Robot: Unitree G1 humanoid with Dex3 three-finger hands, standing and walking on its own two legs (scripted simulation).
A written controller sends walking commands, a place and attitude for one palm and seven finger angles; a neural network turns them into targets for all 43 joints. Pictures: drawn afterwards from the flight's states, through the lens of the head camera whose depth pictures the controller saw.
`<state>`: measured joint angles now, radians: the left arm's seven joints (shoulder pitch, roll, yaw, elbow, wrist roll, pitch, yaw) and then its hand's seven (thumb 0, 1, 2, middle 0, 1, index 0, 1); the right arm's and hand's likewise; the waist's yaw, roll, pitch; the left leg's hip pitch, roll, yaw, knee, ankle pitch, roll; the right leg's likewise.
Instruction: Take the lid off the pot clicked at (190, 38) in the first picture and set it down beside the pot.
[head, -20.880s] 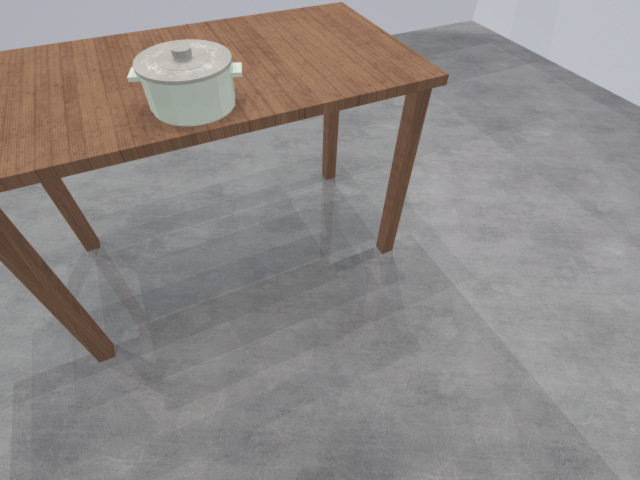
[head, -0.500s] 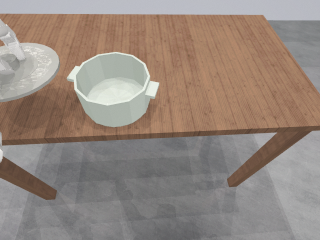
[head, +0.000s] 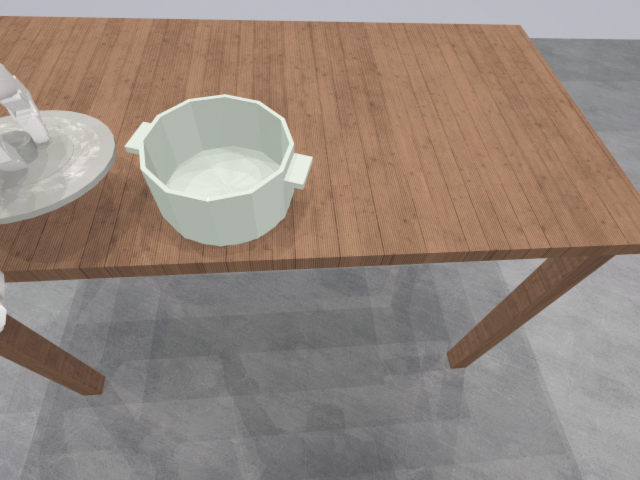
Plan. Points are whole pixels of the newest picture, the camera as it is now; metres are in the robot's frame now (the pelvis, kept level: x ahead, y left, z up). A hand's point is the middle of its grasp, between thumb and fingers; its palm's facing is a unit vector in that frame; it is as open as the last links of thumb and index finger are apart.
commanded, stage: lower the lid onto the table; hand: left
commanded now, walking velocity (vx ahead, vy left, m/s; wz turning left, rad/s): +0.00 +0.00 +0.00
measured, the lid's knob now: (14, 146) +0.50 +0.33 +0.12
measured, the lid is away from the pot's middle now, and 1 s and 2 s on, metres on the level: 0.23 0.24 0.24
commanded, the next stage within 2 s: open the fingers wide in 1.24 s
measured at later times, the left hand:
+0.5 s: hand (9, 161) +0.48 +0.33 +0.12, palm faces -0.46 -0.21 -0.86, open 7.1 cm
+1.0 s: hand (24, 179) +0.48 +0.34 +0.09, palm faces -0.50 -0.21 -0.84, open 7.1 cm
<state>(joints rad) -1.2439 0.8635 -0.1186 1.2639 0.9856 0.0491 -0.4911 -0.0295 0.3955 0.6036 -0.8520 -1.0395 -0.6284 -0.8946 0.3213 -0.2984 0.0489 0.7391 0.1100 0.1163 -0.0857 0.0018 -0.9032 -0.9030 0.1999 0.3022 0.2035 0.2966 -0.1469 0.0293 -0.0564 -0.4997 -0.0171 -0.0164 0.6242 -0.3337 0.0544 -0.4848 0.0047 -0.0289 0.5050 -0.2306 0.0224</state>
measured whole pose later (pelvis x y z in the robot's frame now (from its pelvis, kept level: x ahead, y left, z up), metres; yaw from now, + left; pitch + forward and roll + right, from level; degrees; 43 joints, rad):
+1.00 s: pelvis +0.00 +0.01 -0.02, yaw -2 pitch +17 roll -4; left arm -1.21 0.91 -0.07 1.32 1.00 -0.04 -0.46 -0.03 0.40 0.60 -0.85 -1.04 -0.62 -0.89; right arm 0.36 -0.27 0.06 0.74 0.10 0.15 -0.10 0.00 -0.90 -0.90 0.20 0.30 0.21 0.30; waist -0.18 0.03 -0.08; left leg -0.66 0.00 -0.01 0.77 -0.40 0.07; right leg -0.63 0.02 -0.02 0.61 -0.27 0.04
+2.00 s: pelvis +0.00 +0.01 -0.02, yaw -1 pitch +18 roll -4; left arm -1.05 0.90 0.00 1.13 1.00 -0.16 -0.40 0.00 0.32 0.64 -0.66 -1.03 -0.46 -0.92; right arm 0.30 -0.26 0.04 0.68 0.10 0.25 -0.09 0.00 -0.90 -0.90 0.20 0.30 0.20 0.30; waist -0.14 0.03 -0.09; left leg -0.71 0.00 -0.02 0.81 -0.41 0.06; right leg -0.68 0.02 -0.03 0.66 -0.29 0.03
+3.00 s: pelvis +0.00 +0.01 -0.01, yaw -1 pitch +16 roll -4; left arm -1.08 0.90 -0.02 1.09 0.98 -0.13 -0.43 0.00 0.00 0.65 -0.36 -0.85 -0.37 -0.86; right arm 0.29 -0.26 0.04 0.68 0.11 0.26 -0.08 0.00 -0.90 -0.90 0.20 0.30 0.20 0.30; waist -0.13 0.03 -0.09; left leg -0.63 -0.01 -0.01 0.75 -0.39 0.07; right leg -0.60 0.01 -0.02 0.60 -0.27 0.03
